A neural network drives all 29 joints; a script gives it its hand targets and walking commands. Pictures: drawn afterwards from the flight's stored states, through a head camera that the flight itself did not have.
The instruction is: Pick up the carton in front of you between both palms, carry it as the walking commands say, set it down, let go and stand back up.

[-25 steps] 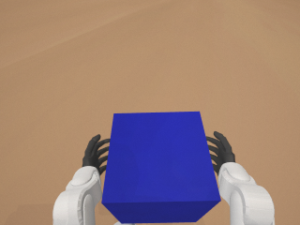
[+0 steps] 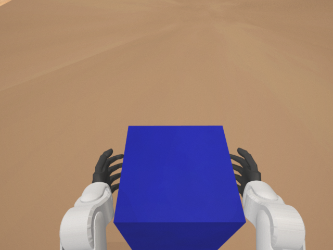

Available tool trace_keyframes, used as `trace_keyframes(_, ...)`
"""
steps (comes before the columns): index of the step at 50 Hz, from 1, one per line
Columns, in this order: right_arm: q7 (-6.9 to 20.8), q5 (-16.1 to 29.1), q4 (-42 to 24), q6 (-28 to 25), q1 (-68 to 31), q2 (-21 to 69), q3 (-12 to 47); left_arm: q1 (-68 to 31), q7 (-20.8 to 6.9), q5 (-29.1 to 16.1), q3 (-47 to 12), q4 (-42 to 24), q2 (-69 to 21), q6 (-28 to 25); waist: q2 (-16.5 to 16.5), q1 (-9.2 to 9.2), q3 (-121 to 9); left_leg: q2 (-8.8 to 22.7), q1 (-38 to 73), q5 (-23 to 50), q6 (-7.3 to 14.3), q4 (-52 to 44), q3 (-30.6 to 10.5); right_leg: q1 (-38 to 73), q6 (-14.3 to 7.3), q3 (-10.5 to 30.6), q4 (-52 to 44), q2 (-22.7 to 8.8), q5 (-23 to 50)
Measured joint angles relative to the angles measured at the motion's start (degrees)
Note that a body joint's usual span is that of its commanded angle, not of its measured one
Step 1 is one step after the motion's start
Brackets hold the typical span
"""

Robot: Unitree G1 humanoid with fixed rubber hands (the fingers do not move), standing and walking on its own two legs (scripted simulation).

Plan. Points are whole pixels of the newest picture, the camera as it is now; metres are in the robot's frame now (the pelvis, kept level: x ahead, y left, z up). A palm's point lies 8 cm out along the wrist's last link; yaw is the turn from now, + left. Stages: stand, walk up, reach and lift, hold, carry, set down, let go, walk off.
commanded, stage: carry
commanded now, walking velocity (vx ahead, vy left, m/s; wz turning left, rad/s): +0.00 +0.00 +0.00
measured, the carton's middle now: (175, 192) +0.25 +0.00 +0.02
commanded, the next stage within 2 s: hold in 1.34 s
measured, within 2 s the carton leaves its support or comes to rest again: neither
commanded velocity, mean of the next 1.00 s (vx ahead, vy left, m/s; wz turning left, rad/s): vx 0.00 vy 0.00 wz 0.00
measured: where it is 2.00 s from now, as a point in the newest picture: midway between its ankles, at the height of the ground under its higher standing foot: outside the picture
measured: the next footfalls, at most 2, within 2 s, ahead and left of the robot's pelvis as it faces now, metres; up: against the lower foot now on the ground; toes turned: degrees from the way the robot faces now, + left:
none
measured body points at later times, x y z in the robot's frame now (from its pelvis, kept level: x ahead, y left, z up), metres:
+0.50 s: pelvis -0.03 -0.01 +0.00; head -0.06 +0.00 +0.45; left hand +0.23 +0.15 +0.06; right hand +0.23 -0.16 +0.06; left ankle +0.00 +0.09 -0.73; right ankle -0.10 -0.11 -0.73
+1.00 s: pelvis -0.05 -0.01 +0.00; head -0.05 -0.01 +0.45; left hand +0.25 +0.14 +0.03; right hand +0.25 -0.16 +0.03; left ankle +0.00 +0.09 -0.73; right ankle -0.10 -0.11 -0.73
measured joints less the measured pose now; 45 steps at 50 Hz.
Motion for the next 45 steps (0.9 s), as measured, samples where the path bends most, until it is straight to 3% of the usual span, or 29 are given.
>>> trace_keyframes(10,0.31,-0.60,0.74,-0.06,0.48,0.02,0.26,0.99,-0.20,0.34,-0.15,0.76,-0.08,-0.58,0.43,0.33,-0.23,0.53,0.59,-0.64,-0.25,0.95,-0.12,0.98,-0.33,-0.03,0.06,0.45,-0.38)
trace_keyframes(21,2.69,-3.92,11.10,-3.25,-3.48,-0.42,-0.76,-3.08,-2.66,3.69,0.75,11.24,0.36,-3.78,0.65,0.42,0.56,0.76,1.45,2.14,-0.19,-1.28,-0.41,1.41,-0.99,-0.36,-1.05,1.04,1.67)
trace_keyframes(30,4.62,-7.28,21.19,-9.96,-7.27,-0.53,-2.07,-6.83,-4.40,6.85,1.96,21.35,0.48,-10.53,0.80,0.41,1.52,0.98,0.67,4.39,-0.10,-2.66,-0.55,0.03,-1.47,-0.50,-1.06,1.41,3.09)
trace_keyframes(41,6.72,-10.88,36.96,-22.53,-13.02,-0.21,-5.60,-12.63,-6.71,10.73,5.38,37.03,0.15,-22.98,0.83,0.34,3.06,1.25,-0.28,5.84,-0.03,-3.21,-0.63,-1.42,-1.84,-0.55,-0.53,1.67,3.92)
trace_keyframes(45,6.84,-11.34,39.92,-26.28,-14.32,-0.05,-6.71,-13.97,-6.80,11.17,6.42,40.01,-0.02,-26.69,0.77,0.37,3.78,1.34,-0.57,5.95,-0.05,-3.04,-0.63,-1.82,-1.93,-0.53,-0.14,1.71,3.89)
